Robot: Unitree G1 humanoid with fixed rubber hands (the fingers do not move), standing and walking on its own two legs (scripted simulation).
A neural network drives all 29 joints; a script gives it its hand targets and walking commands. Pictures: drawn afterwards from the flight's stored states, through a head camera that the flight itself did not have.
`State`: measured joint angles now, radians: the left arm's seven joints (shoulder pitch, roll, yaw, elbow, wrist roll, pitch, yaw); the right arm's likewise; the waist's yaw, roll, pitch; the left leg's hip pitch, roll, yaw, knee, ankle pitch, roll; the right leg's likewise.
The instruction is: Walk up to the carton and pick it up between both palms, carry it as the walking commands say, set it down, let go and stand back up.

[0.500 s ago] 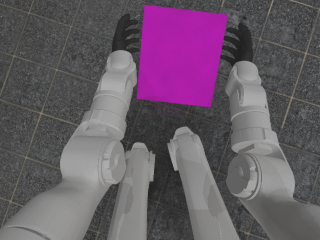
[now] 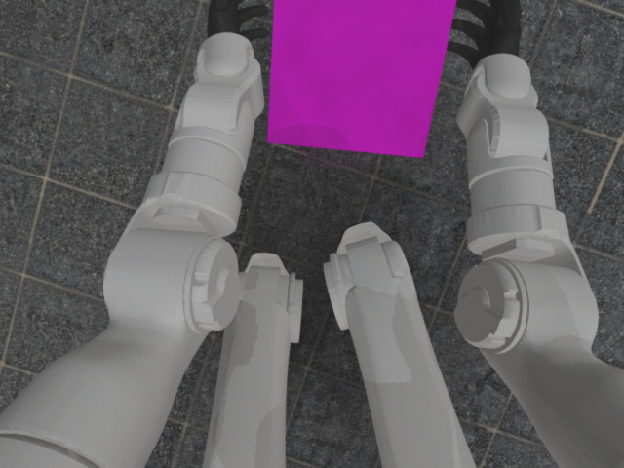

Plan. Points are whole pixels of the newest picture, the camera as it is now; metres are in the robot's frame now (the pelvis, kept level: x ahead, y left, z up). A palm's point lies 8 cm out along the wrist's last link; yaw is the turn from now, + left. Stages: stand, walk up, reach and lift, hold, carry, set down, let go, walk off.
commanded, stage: set down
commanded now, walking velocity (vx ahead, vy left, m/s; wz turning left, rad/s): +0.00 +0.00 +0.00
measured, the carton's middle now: (350, 55) +0.53 -0.14 -0.23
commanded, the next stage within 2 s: none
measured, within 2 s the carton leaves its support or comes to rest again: neither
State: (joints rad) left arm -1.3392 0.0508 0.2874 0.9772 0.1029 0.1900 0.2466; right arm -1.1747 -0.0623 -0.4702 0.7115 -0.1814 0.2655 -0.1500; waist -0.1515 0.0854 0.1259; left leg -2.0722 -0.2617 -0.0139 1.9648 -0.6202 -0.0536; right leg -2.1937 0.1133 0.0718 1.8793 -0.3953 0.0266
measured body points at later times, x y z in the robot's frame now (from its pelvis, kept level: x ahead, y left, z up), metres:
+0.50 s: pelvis +0.00 +0.00 -0.04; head +0.36 -0.04 +0.23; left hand +0.57 +0.00 -0.20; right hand +0.49 -0.27 -0.20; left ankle +0.09 +0.10 -0.41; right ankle +0.15 -0.11 -0.41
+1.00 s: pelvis +0.00 +0.00 -0.05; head +0.35 -0.04 +0.21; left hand +0.56 +0.00 -0.22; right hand +0.48 -0.27 -0.22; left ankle +0.09 +0.10 -0.41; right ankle +0.15 -0.11 -0.41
